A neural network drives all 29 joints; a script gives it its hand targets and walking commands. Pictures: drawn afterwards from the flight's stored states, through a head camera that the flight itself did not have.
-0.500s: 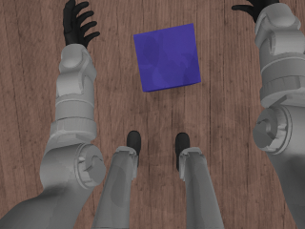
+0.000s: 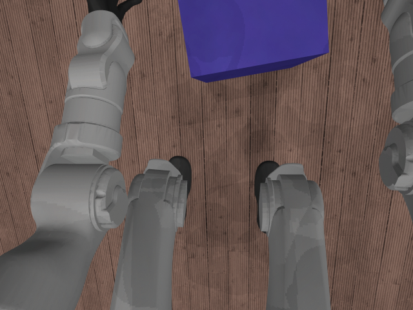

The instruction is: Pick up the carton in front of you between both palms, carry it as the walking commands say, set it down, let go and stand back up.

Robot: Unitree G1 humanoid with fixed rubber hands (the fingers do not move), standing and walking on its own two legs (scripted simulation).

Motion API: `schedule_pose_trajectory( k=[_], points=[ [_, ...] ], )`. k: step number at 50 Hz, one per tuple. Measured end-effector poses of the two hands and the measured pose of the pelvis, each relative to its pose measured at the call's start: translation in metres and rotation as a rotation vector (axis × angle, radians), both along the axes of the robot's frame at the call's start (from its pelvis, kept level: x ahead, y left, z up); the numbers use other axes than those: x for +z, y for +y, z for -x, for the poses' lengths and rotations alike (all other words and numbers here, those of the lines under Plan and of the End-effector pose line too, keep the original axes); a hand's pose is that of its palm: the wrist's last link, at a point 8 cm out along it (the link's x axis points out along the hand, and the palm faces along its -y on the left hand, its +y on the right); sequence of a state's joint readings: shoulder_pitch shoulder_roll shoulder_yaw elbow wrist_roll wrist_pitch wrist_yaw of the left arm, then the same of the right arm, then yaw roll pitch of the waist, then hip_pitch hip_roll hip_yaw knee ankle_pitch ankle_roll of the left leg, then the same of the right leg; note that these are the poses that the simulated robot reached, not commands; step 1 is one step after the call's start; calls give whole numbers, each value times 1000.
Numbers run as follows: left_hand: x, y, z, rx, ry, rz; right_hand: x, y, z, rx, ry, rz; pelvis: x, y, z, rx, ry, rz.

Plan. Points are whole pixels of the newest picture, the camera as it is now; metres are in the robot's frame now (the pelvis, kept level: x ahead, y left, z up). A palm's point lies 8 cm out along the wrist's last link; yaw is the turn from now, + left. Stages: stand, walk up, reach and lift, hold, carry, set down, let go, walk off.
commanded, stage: reach and lift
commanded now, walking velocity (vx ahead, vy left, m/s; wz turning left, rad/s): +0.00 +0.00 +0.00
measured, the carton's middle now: (245, 17) +0.56 -0.06 -0.32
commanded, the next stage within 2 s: none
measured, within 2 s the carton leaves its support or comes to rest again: leaves its support in 1.14 s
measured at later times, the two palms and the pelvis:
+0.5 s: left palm (138, 20) +0.55 +0.13 -0.25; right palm out of the picture +0.58 -0.23 -0.25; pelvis +0.00 -0.01 -0.07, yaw +1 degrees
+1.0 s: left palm (150, 18) +0.55 +0.10 -0.24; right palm out of the picture +0.57 -0.21 -0.24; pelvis -0.01 -0.01 -0.08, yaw +1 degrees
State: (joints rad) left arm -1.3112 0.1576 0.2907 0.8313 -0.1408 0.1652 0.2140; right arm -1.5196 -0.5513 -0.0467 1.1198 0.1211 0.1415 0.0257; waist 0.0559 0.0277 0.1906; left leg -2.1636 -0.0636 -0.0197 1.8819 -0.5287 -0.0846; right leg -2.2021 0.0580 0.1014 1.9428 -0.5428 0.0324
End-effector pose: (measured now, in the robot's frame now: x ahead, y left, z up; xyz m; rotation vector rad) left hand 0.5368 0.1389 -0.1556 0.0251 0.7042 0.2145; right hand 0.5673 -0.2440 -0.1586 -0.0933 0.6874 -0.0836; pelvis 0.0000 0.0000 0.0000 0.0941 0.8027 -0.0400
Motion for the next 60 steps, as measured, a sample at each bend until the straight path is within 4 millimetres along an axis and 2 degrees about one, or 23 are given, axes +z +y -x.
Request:
schedule_pose_trajectory(
  k=[6, 13, 18, 25, 35, 40, 48, 54, 57, 60],
  points=[
    [-37, -3, -1, -6, 27, 5, -36, 8, -1, 18, 30, -13, -34, -2, 13, 1, -76, -2],
    [-83, -5, 0, -16, 55, 19, -85, 13, 3, 24, 67, -8, -56, -6, 13, 16, -146, 5],
    [-99, -4, -3, -19, 53, 8, -101, 15, -2, 24, 50, -9, -66, -7, 7, 17, -181, 7],
    [-91, -12, -11, -23, 22, 12, -93, 16, -10, 39, 16, -11, -74, -7, 2, 24, -182, 0],
    [-86, -22, -2, -33, 38, 24, -87, 25, -1, 55, 44, -24, -69, -6, 8, 17, -171, 1],
    [-86, -41, -5, -57, 36, 54, -87, 38, -2, 69, 49, -27, -67, -5, 12, 17, -190, 5],
    [-85, -38, -10, -33, 56, 62, -84, 38, -4, 96, 78, -21, -73, -6, 9, 21, -200, 8],
    [-82, -37, -14, -20, 55, 60, -86, 39, 1, 97, 74, -42, -76, -7, 3, 27, -174, 14],
    [-76, -40, -13, -6, 47, 57, -84, 39, 6, 82, 76, -32, -75, -7, 0, 25, -159, 15],
    [-61, -44, -10, 3, 25, 56, -73, 38, 14, 48, 71, -13, -72, -5, -1, 16, -143, 15]
  ],
)
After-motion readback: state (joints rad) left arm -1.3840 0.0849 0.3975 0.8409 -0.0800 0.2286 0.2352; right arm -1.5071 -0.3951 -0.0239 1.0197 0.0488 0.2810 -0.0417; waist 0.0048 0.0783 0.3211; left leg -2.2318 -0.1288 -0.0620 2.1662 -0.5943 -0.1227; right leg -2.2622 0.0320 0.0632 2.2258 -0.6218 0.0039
